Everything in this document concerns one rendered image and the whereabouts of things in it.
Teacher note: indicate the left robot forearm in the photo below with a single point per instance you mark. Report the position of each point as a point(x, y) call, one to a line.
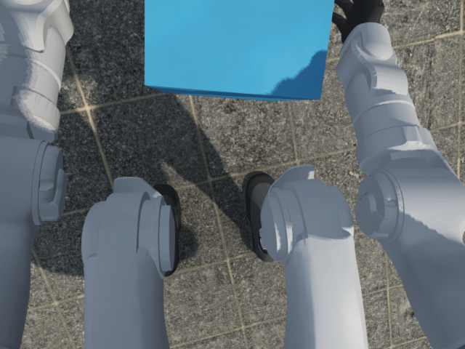
point(33, 35)

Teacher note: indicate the right robot hand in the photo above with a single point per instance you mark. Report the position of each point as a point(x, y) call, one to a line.
point(360, 11)

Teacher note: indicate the robot left foot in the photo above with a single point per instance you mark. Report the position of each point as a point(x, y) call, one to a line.
point(171, 198)

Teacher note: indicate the right robot forearm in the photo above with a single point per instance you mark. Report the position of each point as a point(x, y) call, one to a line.
point(387, 129)

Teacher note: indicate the carton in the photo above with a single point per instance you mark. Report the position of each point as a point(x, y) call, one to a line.
point(268, 50)

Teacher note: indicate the robot left upper arm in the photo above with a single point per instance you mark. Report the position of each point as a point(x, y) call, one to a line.
point(32, 190)

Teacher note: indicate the robot right upper arm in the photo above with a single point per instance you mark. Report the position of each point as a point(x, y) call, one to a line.
point(418, 217)

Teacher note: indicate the robot left thigh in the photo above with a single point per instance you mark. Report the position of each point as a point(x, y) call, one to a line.
point(123, 288)

